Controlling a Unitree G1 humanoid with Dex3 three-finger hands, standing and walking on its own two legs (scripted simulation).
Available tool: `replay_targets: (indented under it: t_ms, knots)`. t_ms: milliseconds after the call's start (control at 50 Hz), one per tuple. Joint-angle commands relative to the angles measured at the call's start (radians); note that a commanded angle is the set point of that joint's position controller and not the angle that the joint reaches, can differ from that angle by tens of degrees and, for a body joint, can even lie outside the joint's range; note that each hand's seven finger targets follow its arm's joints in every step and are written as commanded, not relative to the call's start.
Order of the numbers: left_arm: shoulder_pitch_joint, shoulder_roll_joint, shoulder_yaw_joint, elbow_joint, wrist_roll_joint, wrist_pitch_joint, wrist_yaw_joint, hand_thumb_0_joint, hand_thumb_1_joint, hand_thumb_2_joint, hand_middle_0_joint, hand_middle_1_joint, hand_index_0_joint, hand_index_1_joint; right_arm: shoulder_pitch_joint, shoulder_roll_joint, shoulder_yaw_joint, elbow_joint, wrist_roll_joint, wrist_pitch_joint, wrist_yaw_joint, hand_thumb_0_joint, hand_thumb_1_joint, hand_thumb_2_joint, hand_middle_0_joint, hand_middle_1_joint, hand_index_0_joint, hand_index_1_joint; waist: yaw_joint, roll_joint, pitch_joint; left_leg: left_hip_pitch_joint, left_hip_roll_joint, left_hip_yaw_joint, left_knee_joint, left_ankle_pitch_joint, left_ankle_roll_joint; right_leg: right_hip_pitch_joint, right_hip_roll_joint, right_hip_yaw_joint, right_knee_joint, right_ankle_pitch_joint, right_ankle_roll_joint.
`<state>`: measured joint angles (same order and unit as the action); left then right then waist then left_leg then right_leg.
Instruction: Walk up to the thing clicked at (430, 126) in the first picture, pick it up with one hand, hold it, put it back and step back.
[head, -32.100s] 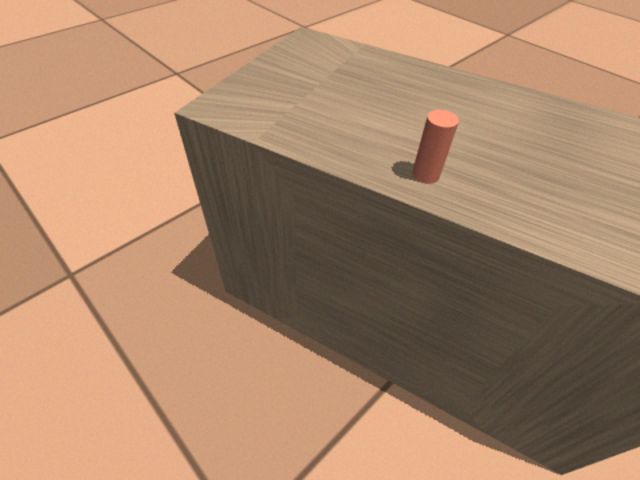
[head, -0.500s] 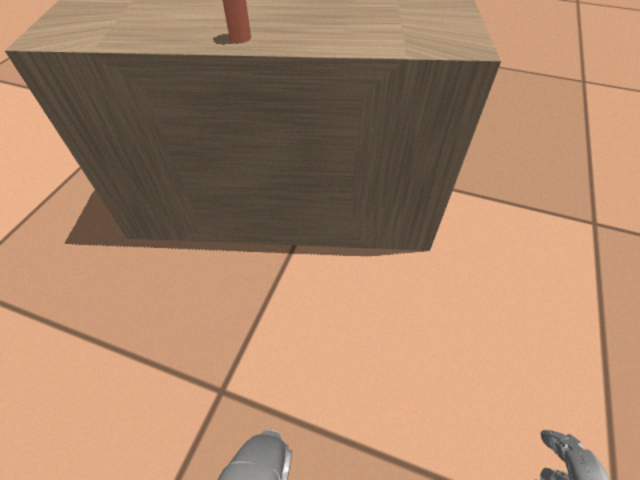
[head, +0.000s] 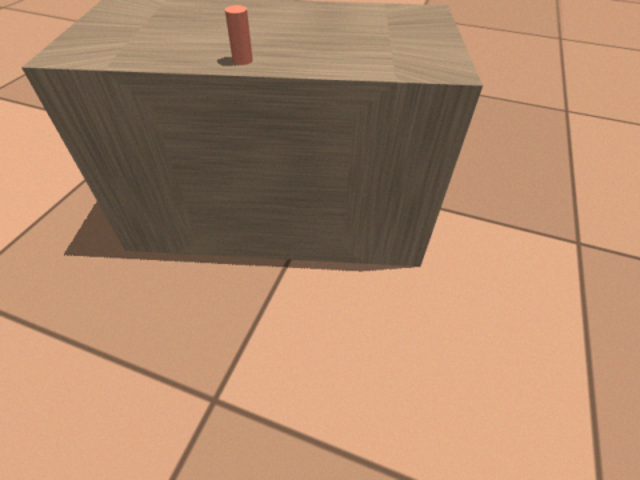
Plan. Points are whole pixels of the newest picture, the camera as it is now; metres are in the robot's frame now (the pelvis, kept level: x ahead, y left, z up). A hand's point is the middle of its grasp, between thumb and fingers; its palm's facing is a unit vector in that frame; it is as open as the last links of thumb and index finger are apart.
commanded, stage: step back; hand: left
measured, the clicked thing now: (239, 36) +1.10 +0.22 +0.05
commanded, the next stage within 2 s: stand in 0.58 s
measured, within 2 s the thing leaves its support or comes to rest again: neither
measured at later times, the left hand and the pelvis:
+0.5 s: hand out of the picture +0.11 +0.29 -0.16, palm faces +0.05 -0.93 -0.37, open 7.4 cm; pelvis +0.04 +0.02 +0.00, yaw +1 degrees
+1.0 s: hand out of the picture +0.14 +0.27 -0.14, palm faces -0.02 -0.94 -0.33, open 7.4 cm; pelvis +0.06 +0.02 +0.02, yaw +1 degrees
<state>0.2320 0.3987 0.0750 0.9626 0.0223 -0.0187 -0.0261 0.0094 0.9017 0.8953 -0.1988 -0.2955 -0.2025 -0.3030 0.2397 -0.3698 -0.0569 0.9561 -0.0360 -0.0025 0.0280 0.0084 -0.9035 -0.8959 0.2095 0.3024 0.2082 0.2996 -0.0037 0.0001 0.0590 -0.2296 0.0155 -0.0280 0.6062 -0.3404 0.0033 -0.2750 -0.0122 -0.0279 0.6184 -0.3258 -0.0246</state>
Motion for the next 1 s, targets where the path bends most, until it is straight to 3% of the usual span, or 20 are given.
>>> replay_targets:
  t_ms: [0,20,40,100,200,240,260,300,320,340,360,380,440,480,520,560,600,660,820,980]
  knots:
    - [0.151,0.297,0.089,-0.021,0.032,-0.046,0.044,0.000,0.900,0.900,-0.200,-0.300,-0.200,-0.300,-0.094,-0.097,-0.012,-0.125,0.010,-0.004,-0.026,0.000,-0.900,-0.900,0.200,0.300,0.200,0.300,0.112,-0.209,-0.017,-0.481,-0.125,-0.061,0.300,-0.248,0.022,0.297,-0.291,0.554,-0.420,-0.337,-0.091]
    - [0.055,0.332,0.091,-0.058,0.031,-0.047,0.046,0.000,0.900,0.900,-0.200,-0.300,-0.200,-0.300,-0.095,-0.179,-0.036,-0.108,0.002,-0.002,-0.038,0.000,-0.900,-0.900,0.200,0.300,0.200,0.300,0.092,-0.091,0.030,-0.403,-0.046,-0.140,0.361,-0.228,0.016,0.121,-0.418,0.654,-0.451,-0.439,-0.185]
    - [-0.012,0.331,0.090,-0.078,0.024,-0.047,0.044,0.000,0.900,0.900,-0.200,-0.300,-0.200,-0.300,-0.055,-0.224,-0.050,-0.087,0.005,-0.011,-0.039,0.000,-0.900,-0.900,0.200,0.300,0.200,0.300,0.057,-0.076,0.071,-0.373,0.003,-0.132,0.377,-0.207,0.013,0.064,-0.434,0.650,-0.422,-0.367,-0.247]
    - [-0.037,0.229,0.058,-0.078,0.004,-0.067,0.047,0.000,0.900,0.900,-0.200,-0.300,-0.200,-0.300,-0.013,-0.191,-0.040,-0.044,0.014,-0.021,-0.030,0.000,-0.900,-0.900,0.200,0.300,0.200,0.300,0.017,-0.044,0.022,-0.311,0.008,-0.129,0.323,-0.084,0.006,0.146,-0.258,0.296,-0.319,0.133,-0.151]
    - [-0.010,0.218,0.044,-0.064,-0.002,-0.063,0.050,0.000,0.900,0.900,-0.200,-0.300,-0.200,-0.300,-0.039,-0.140,-0.022,-0.055,0.014,-0.016,-0.026,0.000,-0.900,-0.900,0.200,0.300,0.200,0.300,0.035,-0.148,-0.041,-0.140,0.002,0.007,0.114,-0.030,-0.001,0.130,-0.222,0.112,-0.162,0.692,-0.124]
    - [-0.039,0.224,0.038,-0.075,-0.004,-0.049,0.053,0.000,0.900,0.900,-0.200,-0.300,-0.200,-0.300,-0.055,-0.139,-0.025,-0.053,0.016,-0.016,-0.028,0.000,-0.900,-0.900,0.200,0.300,0.200,0.300,0.032,-0.182,-0.059,-0.093,-0.005,0.063,0.036,0.032,0.005,0.128,-0.217,0.089,-0.107,0.755,-0.118]
    - [-0.054,0.223,0.036,-0.077,-0.009,-0.040,0.054,0.000,0.900,0.900,-0.200,-0.300,-0.200,-0.300,-0.039,-0.138,-0.027,-0.041,0.016,-0.017,-0.031,0.000,-0.900,-0.900,0.200,0.300,0.200,0.300,0.020,-0.171,-0.077,-0.060,-0.010,0.080,-0.029,0.103,0.011,0.133,-0.205,0.076,-0.055,0.754,-0.105]
    - [-0.056,0.209,0.025,-0.084,-0.014,-0.025,0.053,0.000,0.900,0.900,-0.200,-0.300,-0.200,-0.300,-0.027,-0.164,-0.039,-0.020,0.015,-0.020,-0.036,0.000,-0.900,-0.900,0.200,0.300,0.200,0.300,0.006,-0.092,-0.099,0.067,-0.001,0.051,-0.124,0.333,0.038,0.058,-0.166,0.064,0.026,0.591,-0.056]
    - [-0.051,0.187,0.018,-0.092,-0.017,-0.021,0.053,0.000,0.900,0.900,-0.200,-0.300,-0.200,-0.300,-0.022,-0.207,-0.050,-0.018,0.011,-0.021,-0.041,0.000,-0.900,-0.900,0.200,0.300,0.200,0.300,0.002,-0.020,-0.141,0.136,0.074,-0.038,-0.108,0.489,0.075,0.010,-0.123,0.043,0.081,0.497,-0.029]
    - [-0.040,0.159,0.008,-0.090,-0.029,-0.015,0.052,0.000,0.900,0.900,-0.200,-0.300,-0.200,-0.300,-0.040,-0.242,-0.054,-0.027,0.009,-0.024,-0.046,0.000,-0.900,-0.900,0.200,0.300,0.200,0.300,0.008,0.076,-0.161,0.137,0.195,-0.187,-0.138,0.521,0.133,-0.040,-0.046,0.033,0.149,0.296,0.003]
    - [-0.018,0.154,0.007,-0.069,-0.040,0.000,0.055,0.000,0.900,0.900,-0.200,-0.300,-0.200,-0.300,-0.100,-0.270,-0.046,-0.047,0.019,-0.023,-0.046,0.000,-0.900,-0.900,0.200,0.300,0.200,0.300,0.030,0.109,-0.169,0.017,0.284,-0.262,-0.180,0.403,0.229,0.038,-0.003,0.006,0.159,-0.001,0.009]
    - [-0.013,0.166,0.009,-0.041,-0.032,0.006,0.057,0.000,0.900,0.900,-0.200,-0.300,-0.200,-0.300,-0.157,-0.281,-0.048,-0.050,0.021,-0.019,-0.044,0.000,-0.900,-0.900,0.200,0.300,0.200,0.300,0.035,0.154,-0.144,-0.056,0.311,-0.298,-0.201,0.308,0.251,0.083,-0.011,0.009,0.146,-0.152,0.002]
    - [0.016,0.168,0.008,0.002,-0.017,-0.003,0.047,0.000,0.900,0.900,-0.200,-0.300,-0.200,-0.300,-0.217,-0.240,-0.030,-0.044,0.014,-0.004,-0.040,0.000,-0.900,-0.900,0.200,0.300,0.200,0.300,0.055,0.150,-0.101,-0.110,0.213,-0.166,-0.203,0.115,0.147,0.108,-0.024,0.021,-0.020,-0.046,-0.011]
    - [0.001,0.186,0.016,0.015,-0.010,-0.013,0.048,0.000,0.900,0.900,-0.200,-0.300,-0.200,-0.300,-0.228,-0.210,-0.023,-0.030,0.020,-0.005,-0.038,0.000,-0.900,-0.900,0.200,0.300,0.200,0.300,0.046,0.112,-0.086,-0.130,0.161,-0.126,-0.148,0.143,0.082,0.137,-0.060,0.078,-0.107,0.081,-0.024]
    - [-0.046,0.224,0.021,0.017,-0.008,-0.024,0.049,0.000,0.900,0.900,-0.200,-0.300,-0.200,-0.300,-0.213,-0.175,-0.012,-0.010,0.026,-0.005,-0.034,0.000,-0.900,-0.900,0.200,0.300,0.200,0.300,0.021,0.040,-0.092,-0.044,0.107,-0.072,-0.105,0.167,0.045,0.039,-0.135,0.191,-0.175,0.093,-0.053]
    - [-0.101,0.166,-0.020,0.039,-0.010,-0.026,0.034,0.000,0.900,0.900,-0.200,-0.300,-0.200,-0.300,-0.183,-0.178,-0.007,0.022,0.033,-0.017,-0.024,0.000,-0.900,-0.900,0.200,0.300,0.200,0.300,-0.023,0.034,-0.088,0.086,0.101,-0.081,-0.165,0.136,0.041,-0.032,-0.123,0.166,-0.228,0.035,-0.026]
    - [-0.126,0.159,-0.024,0.037,-0.013,-0.028,0.031,0.000,0.900,0.900,-0.200,-0.300,-0.200,-0.300,-0.206,-0.194,-0.007,0.039,0.026,-0.031,-0.020,0.000,-0.900,-0.900,0.200,0.300,0.200,0.300,-0.004,0.037,-0.110,0.085,0.137,-0.106,-0.200,0.224,0.054,0.048,-0.091,0.109,-0.228,0.108,-0.001]
    - [-0.113,0.167,-0.028,0.069,-0.018,-0.033,0.033,0.000,0.900,0.900,-0.200,-0.300,-0.200,-0.300,-0.221,-0.173,0.002,0.055,0.027,-0.039,-0.019,0.000,-0.900,-0.900,0.200,0.300,0.200,0.300,0.000,0.005,-0.117,0.131,0.134,-0.076,-0.198,0.388,0.048,0.091,-0.106,0.111,-0.250,0.245,0.009]
    - [-0.149,0.169,-0.030,0.100,-0.018,-0.030,0.033,0.000,0.900,0.900,-0.200,-0.300,-0.200,-0.300,-0.217,-0.179,0.006,0.101,0.028,-0.043,-0.024,0.000,-0.900,-0.900,0.200,0.300,0.200,0.300,0.004,0.004,-0.119,0.143,0.130,-0.051,-0.259,0.413,0.026,0.165,-0.120,0.097,-0.299,0.278,0.014]
    - [-0.170,0.165,-0.031,0.117,-0.015,-0.020,0.030,0.000,0.900,0.900,-0.200,-0.300,-0.200,-0.300,-0.213,-0.186,0.007,0.129,0.028,-0.039,-0.024,0.000,-0.900,-0.900,0.200,0.300,0.200,0.300,-0.001,0.030,-0.063,0.084,0.120,-0.057,-0.342,0.188,0.007,0.155,-0.114,0.095,-0.347,0.136,0.012]
